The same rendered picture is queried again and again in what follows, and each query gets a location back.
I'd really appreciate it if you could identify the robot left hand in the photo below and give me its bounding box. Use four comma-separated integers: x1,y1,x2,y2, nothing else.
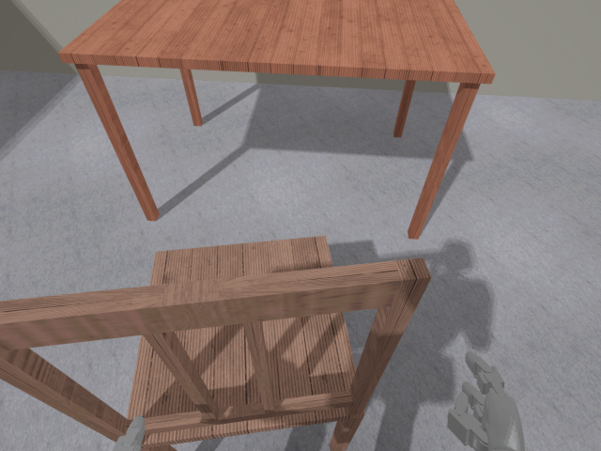
113,415,145,451

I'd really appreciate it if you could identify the robot right hand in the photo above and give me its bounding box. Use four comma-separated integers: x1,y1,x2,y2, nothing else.
447,351,525,451

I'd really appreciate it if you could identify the chair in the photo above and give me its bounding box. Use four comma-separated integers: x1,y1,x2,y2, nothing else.
0,236,432,451

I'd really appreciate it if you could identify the table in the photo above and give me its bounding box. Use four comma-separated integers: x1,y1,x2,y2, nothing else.
58,0,496,240

